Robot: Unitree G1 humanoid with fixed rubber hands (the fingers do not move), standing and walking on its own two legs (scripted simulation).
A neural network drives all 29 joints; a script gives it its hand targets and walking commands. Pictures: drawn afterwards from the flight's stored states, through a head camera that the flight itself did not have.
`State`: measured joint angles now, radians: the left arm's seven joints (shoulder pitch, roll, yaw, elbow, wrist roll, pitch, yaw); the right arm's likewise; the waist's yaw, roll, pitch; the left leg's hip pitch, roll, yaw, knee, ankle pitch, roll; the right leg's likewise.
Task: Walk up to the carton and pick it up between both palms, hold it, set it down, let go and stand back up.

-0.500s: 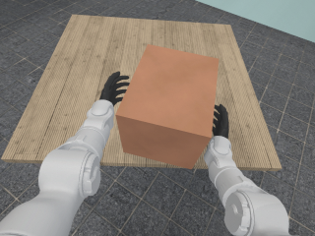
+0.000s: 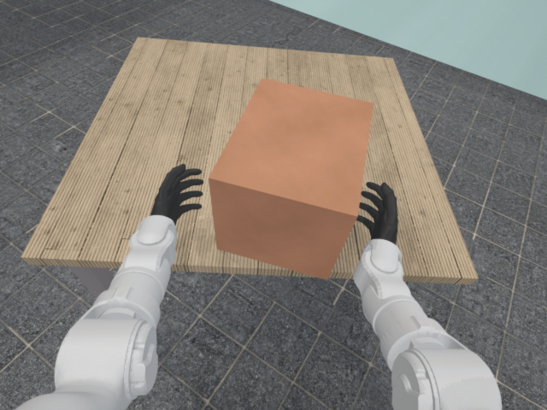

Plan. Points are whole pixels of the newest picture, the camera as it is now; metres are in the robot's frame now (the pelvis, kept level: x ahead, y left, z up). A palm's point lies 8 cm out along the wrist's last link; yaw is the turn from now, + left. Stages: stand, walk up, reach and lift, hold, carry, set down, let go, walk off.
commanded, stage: set down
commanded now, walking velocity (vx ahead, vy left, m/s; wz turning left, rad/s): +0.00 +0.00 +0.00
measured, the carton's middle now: (293, 177) +0.51 -0.04 +0.03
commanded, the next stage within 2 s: none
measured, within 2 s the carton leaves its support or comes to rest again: neither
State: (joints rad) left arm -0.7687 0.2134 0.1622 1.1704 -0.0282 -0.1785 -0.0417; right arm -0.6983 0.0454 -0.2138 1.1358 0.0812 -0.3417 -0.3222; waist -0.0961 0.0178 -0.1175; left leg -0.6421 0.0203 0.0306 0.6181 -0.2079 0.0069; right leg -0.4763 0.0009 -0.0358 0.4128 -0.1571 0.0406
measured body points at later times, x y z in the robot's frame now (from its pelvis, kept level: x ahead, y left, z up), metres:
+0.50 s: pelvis -0.03 +0.00 +0.00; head +0.01 +0.05 +0.44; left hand +0.39 +0.20 +0.03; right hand +0.34 -0.17 +0.04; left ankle +0.05 +0.06 -0.73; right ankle +0.02 -0.17 -0.73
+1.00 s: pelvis -0.02 -0.01 +0.00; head +0.00 +0.03 +0.45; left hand +0.34 +0.22 +0.03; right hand +0.29 -0.20 +0.05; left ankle +0.06 +0.06 -0.73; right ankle +0.02 -0.17 -0.73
